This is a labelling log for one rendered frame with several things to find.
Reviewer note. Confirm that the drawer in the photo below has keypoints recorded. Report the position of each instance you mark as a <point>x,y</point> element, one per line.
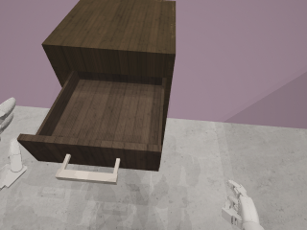
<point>99,117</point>

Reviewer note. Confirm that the left robot hand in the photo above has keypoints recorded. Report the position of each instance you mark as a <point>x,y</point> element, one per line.
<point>10,172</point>

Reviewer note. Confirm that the handle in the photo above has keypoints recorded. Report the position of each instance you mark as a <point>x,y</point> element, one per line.
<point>88,177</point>

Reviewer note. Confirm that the right robot hand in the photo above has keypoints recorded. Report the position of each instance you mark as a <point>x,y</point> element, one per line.
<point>243,209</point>

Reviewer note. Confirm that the cabinet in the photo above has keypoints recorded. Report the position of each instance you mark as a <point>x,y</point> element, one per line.
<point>123,37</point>

